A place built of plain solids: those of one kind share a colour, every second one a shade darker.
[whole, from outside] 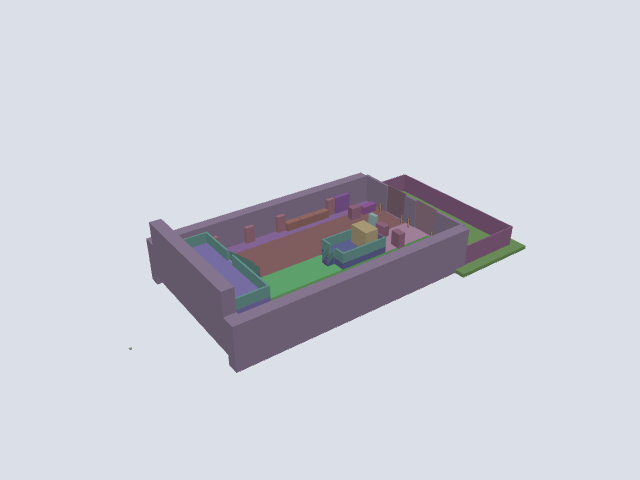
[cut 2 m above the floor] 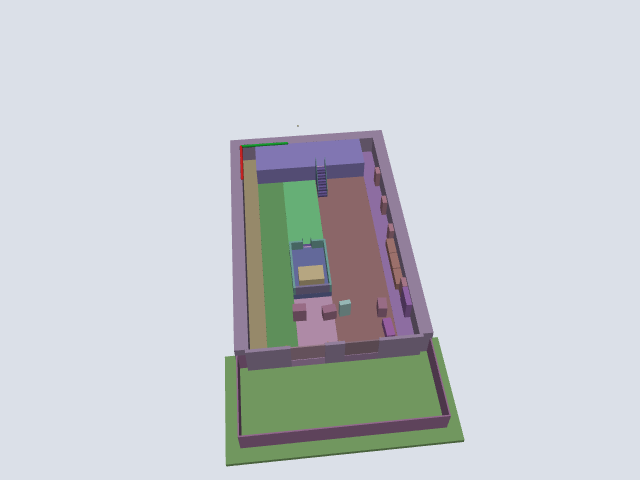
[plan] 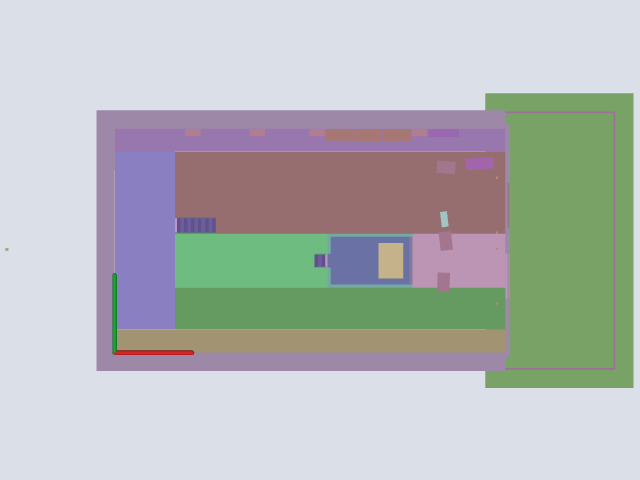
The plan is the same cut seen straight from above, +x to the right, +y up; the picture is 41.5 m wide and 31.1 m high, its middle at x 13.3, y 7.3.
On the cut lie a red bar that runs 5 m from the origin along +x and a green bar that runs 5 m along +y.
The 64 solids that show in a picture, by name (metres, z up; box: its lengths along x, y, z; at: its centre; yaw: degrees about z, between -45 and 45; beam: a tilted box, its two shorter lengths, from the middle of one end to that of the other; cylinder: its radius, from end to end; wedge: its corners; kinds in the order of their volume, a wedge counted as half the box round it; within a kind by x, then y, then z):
{
 "wall_timber_1": {"box": [1.2, 3.9, 3.6], "at": [-0.59, 0.76, 1.4]},
 "wall_timber_2": {"box": [1.2, 13.9, 6.03], "at": [-0.59, 7.26, 2.62]},
 "wall_timber_3": {"box": [1.2, 3.9, 3.6], "at": [-0.59, 13.76, 1.4]},
 "wall_timber_4": {"box": [26.5, 1.2, 4.65], "at": [12.06, -0.59, 0.88]},
 "wall_timber_5": {"box": [26.5, 1.2, 4.65], "at": [12.06, 15.11, 0.88]},
 "wall_timber_6": {"box": [0.3, 3.8, 4.65], "at": [25.46, 1.61, 0.88]},
 "wall_timber_7": {"box": [0.3, 1.7, 4.65], "at": [25.46, 7.26, 0.88]},
 "wall_timber_8": {"box": [0.3, 3.8, 4.65], "at": [25.46, 12.91, 0.88]},
 "floor_hall3a_concrete_1": {"box": [21.4, 5.3, 1.45], "at": [14.61, 10.36, -0.72]},
 "floor_mezz_concrete_1": {"box": [3.9, 11.5, 2.83], "at": [1.96, 7.26, 1.01]},
 "floor_hall1a_concrete_1": {"box": [21.4, 2.7, 1.45], "at": [14.61, 2.86, -0.72]},
 "yard_yard_asphalt_1": {"box": [9.6, 19.1, 0.4], "at": [28.81, 7.26, -1.25]},
 "floor_hall0a_concrete_1": {"box": [25.3, 1.5, 1.45], "at": [12.66, 0.76, -0.72]},
 "floor_hall4a_concrete_1": {"box": [25.3, 1.5, 1.45], "at": [12.66, 13.76, -0.72]},
 "floor_hall2b_concrete_1": {"box": [6.02, 3.5, 1.45], "at": [22.3, 5.96, -0.72]},
 "floor_pressdeck_metal_1": {"box": [5.5, 3.5, 1.08], "at": [16.54, 5.96, 0.14]},
 "floor_hall2a_concrete_1": {"box": [9.88, 3.5, 0.4], "at": [8.85, 5.96, -0.2]},
 "fence_metal_1": {"box": [0.12, 1.12, 2.6], "at": [25.25, -0.55, -0.15]},
 "fence_metal_2": {"box": [7.24, 0.12, 2.6], "at": [28.81, -1.05, -0.15]},
 "fence_metal_3": {"box": [7.24, 0.12, 2.6], "at": [28.81, 15.57, -0.15]},
 "fence_metal_4": {"box": [0.12, 16.74, 2.6], "at": [32.37, 7.26, -0.15]},
 "press_sheetfed_metal_1": {"box": [1.6, 2.3, 2.05], "at": [17.89, 5.96, 1.66]},
 "rail_1": {"box": [3.9, 0.2, 1.1], "at": [1.96, 1.61, 2.98]},
 "rail_2": {"box": [3.9, 0.2, 1.1], "at": [1.96, 12.91, 2.98]},
 "rail_3": {"box": [0.2, 6.25, 1.1], "at": [3.81, 4.64, 2.98]},
 "rail_4": {"box": [0.2, 4.25, 1.1], "at": [3.81, 10.89, 2.98]},
 "rail_5": {"wedge": [[4.03, 7.76, 2.5], [4.03, 7.76, 3.39], [4.03, 7.81, 2.5], [4.03, 7.81, 3.39], [6.58, 7.76, 0.25], [6.58, 7.76, 1.14], [6.58, 7.81, 0.25], [6.58, 7.81, 1.14]]},
 "rail_6": {"wedge": [[4.03, 8.71, 2.5], [4.03, 8.71, 3.39], [4.03, 8.76, 2.5], [4.03, 8.76, 3.39], [6.58, 8.71, 0.25], [6.58, 8.71, 1.14], [6.58, 8.76, 0.25], [6.58, 8.76, 1.14]]},
 "rail_7": {"wedge": [[12.92, 5.52, 0.25], [12.92, 5.52, 1.11], [12.92, 5.57, 0.25], [12.92, 5.57, 1.11], [13.67, 5.52, 0.8], [13.67, 5.52, 1.67], [13.67, 5.57, 0.8], [13.67, 5.57, 1.67]]},
 "rail_8": {"wedge": [[12.92, 6.35, 0.25], [12.92, 6.35, 1.11], [12.92, 6.4, 0.25], [12.92, 6.4, 1.11], [13.67, 6.35, 0.8], [13.67, 6.35, 1.67], [13.67, 6.4, 0.8], [13.67, 6.4, 1.67]]},
 "rail_9": {"box": [0.2, 1.31, 1.1], "at": [13.89, 4.87, 1.23]},
 "rail_10": {"box": [0.2, 1.31, 1.1], "at": [13.89, 7.06, 1.23]},
 "rail_11": {"box": [5.5, 0.2, 1.1], "at": [16.54, 4.31, 1.23]},
 "rail_12": {"box": [5.5, 0.2, 1.1], "at": [16.54, 7.61, 1.23]},
 "load_cartons_bind_1": {"box": [0.8, 1.2, 1.62], "at": [21.3, 4.58, 0.81], "yaw": -1.8},
 "load_cartons_bind_2": {"box": [0.8, 1.2, 1.26], "at": [21.45, 7.23, 0.63], "yaw": 6.4},
 "load_cartons_bind_3": {"box": [1.2, 0.8, 1.41], "at": [21.47, 12.0, 0.71], "yaw": -4.7},
 "bench_1": {"box": [1.8, 0.75, 0.88], "at": [14.57, 14.1, 0.44]},
 "bench_2": {"box": [1.8, 0.75, 0.89], "at": [16.43, 14.1, 0.45]},
 "bench_3": {"box": [1.8, 0.75, 0.88], "at": [18.29, 14.1, 0.44]},
 "cabinet_1": {"box": [1.0, 0.45, 1.86], "at": [5.06, 14.25, 0.93]},
 "cabinet_2": {"box": [1.0, 0.45, 1.8], "at": [9.24, 14.25, 0.9]},
 "cabinet_3": {"box": [1.0, 0.45, 1.88], "at": [13.11, 14.25, 0.94]},
 "cabinet_4": {"box": [1.0, 0.45, 1.95], "at": [19.75, 14.25, 0.97]},
 "step_1": {"box": [0.23, 0.91, 2.28], "at": [4.14, 8.26, 1.09]},
 "step_2": {"box": [0.23, 0.91, 2.08], "at": [4.37, 8.26, 0.99]},
 "step_3": {"box": [0.23, 0.91, 1.87], "at": [4.6, 8.26, 0.89]},
 "step_4": {"box": [0.23, 0.91, 1.67], "at": [4.83, 8.26, 0.79]},
 "step_5": {"box": [0.23, 0.91, 1.47], "at": [5.06, 8.26, 0.68]},
 "step_6": {"box": [0.23, 0.91, 1.26], "at": [5.29, 8.26, 0.58]},
 "step_7": {"box": [0.23, 0.91, 1.06], "at": [5.52, 8.26, 0.48]},
 "step_8": {"box": [0.23, 0.91, 0.86], "at": [5.74, 8.26, 0.38]},
 "step_9": {"box": [0.23, 0.91, 0.66], "at": [5.97, 8.26, 0.28]},
 "step_10": {"box": [0.23, 0.91, 0.46], "at": [6.2, 8.26, 0.18]},
 "step_11": {"box": [0.23, 0.91, 0.25], "at": [6.43, 8.26, 0.08]},
 "step_12": {"box": [0.26, 0.79, 0.39], "at": [13.31, 5.96, 0.15]},
 "floor_sill_concrete_1": {"box": [0.3, 2.9, 1.45], "at": [25.46, 4.96, -0.72]},
 "floor_sill_concrete_2": {"box": [0.3, 2.9, 1.45], "at": [25.46, 9.56, -0.72]},
 "shutter_metal_1": {"box": [0.12, 2.9, 3.3], "at": [25.51, 4.96, 1.65]},
 "shutter_metal_2": {"box": [0.12, 2.9, 3.3], "at": [25.51, 9.56, 1.65]},
 "shelf_1": {"box": [2.0, 0.5, 1.98], "at": [21.31, 14.22, 0.99]},
 "bench_bind_1": {"box": [1.8, 0.75, 0.91], "at": [23.65, 12.25, 0.45], "yaw": 3.4},
 "cabinet_bind_1": {"box": [0.45, 1.0, 1.85], "at": [21.36, 8.64, 0.92], "yaw": 6.8},
 "rail_pfe_1": {"box": [0.2, 3.5, 1.1], "at": [19.19, 5.96, 1.23]}
}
